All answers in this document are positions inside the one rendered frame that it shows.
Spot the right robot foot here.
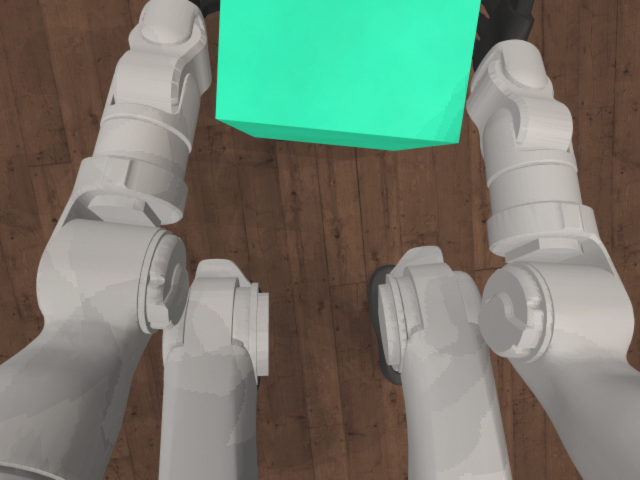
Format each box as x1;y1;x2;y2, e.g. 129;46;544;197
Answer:
368;265;402;386

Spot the left robot upper arm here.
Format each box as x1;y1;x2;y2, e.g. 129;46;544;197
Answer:
0;219;189;480

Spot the right robot upper arm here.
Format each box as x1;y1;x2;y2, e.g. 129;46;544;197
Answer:
477;261;640;480

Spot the carton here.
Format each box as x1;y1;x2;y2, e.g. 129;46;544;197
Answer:
215;0;481;151

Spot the right robot hand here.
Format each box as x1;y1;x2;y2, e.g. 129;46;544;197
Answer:
472;0;534;72

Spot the left robot forearm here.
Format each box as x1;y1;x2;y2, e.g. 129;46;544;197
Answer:
36;0;212;314

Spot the right robot forearm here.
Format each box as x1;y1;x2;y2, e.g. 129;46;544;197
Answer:
466;39;634;332

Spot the left robot thigh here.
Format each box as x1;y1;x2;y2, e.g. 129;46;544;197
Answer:
158;277;269;480

